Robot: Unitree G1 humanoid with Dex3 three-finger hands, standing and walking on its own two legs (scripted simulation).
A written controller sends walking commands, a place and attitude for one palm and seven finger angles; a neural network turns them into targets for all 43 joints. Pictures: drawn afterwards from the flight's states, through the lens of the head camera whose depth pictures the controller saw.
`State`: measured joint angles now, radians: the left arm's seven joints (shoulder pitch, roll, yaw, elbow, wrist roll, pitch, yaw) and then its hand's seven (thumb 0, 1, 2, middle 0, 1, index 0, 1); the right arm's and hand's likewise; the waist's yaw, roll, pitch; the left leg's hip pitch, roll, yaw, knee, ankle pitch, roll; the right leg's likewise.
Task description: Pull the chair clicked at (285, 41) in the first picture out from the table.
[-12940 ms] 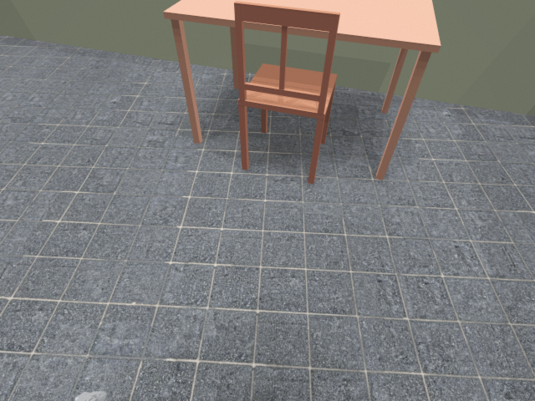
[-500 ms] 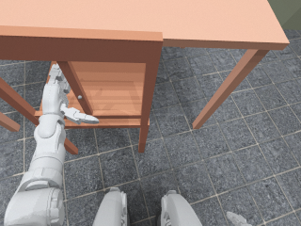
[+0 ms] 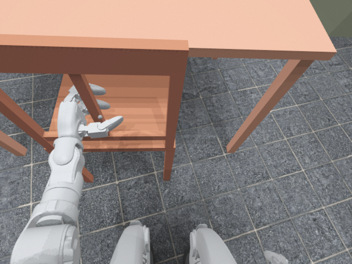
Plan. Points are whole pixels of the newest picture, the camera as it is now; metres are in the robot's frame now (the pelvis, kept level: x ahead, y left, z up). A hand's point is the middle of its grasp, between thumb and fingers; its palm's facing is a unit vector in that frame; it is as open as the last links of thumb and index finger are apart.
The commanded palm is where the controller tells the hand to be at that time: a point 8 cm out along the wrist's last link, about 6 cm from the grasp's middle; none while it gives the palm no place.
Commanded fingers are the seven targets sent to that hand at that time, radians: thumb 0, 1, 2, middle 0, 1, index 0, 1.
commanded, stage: hook a spindle and tug to test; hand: left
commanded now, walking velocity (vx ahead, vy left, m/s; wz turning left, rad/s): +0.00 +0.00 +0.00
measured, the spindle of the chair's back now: (93, 109) +0.47 +0.19 +0.00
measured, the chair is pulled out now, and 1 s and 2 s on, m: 0.00 0.04 0.17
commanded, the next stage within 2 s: step backward, pulling the chair out in 0.82 s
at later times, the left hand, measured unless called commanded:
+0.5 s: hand (100, 119) +0.43 +0.16 +0.02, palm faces +0.04 -1.00 -0.02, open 5.3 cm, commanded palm +0.38 +0.21 +0.03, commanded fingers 0.00 0.90 0.90 -0.50 -1.45 -0.50 -1.45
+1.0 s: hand (98, 130) +0.40 +0.16 +0.02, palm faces +0.05 -0.99 -0.09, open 5.4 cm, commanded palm +0.37 +0.21 +0.02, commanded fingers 0.00 0.90 0.90 -0.50 -1.45 -0.50 -1.45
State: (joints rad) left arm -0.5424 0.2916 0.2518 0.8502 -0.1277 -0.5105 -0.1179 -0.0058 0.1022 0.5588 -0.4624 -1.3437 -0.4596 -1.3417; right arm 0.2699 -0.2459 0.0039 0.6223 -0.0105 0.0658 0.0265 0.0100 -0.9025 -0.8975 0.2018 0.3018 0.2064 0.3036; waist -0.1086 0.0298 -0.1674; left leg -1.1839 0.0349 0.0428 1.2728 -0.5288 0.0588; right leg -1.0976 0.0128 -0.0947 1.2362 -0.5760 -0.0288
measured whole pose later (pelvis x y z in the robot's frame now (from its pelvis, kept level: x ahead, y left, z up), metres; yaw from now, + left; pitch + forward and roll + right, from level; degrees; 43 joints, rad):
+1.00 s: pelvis +0.02 +0.00 +0.02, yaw +1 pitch +20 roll -2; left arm -0.28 0.25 0.16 0.53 -0.11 -0.35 -0.04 0.02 0.72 0.80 -0.43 -1.39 -0.42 -1.45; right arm 0.21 -0.23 -0.01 0.57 0.02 0.08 -0.01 0.01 -0.90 -0.90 0.20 0.30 0.21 0.30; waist -0.07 0.02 -0.09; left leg -1.00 0.02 0.05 1.17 -0.52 0.04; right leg -0.92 0.01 -0.08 1.15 -0.58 -0.03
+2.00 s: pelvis -0.05 +0.00 +0.11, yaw +0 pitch +2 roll -2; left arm -0.37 0.13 -0.04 1.01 -0.08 -0.24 0.10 0.03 0.71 0.77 -0.27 -1.14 -0.50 -1.45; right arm 0.25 -0.26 -0.01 0.72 0.05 0.01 -0.13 0.01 -0.90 -0.90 0.20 0.30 0.21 0.30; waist -0.05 0.03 0.08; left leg -0.43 0.02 0.07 0.55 -0.15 0.05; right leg -0.37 0.04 -0.04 0.51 -0.18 -0.02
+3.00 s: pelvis -0.12 +0.03 +0.10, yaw +0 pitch +3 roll +0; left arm -0.36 0.14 -0.04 0.81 -0.01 -0.16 0.09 0.03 0.69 0.78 -0.25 -1.23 -0.50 -1.45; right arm 0.19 -0.18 0.00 0.69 -0.01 0.05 -0.11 0.01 -0.90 -0.90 0.20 0.30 0.21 0.30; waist -0.08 -0.01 0.14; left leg -0.31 0.04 0.01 0.62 -0.35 -0.02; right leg -0.51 -0.03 -0.03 0.68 -0.25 0.01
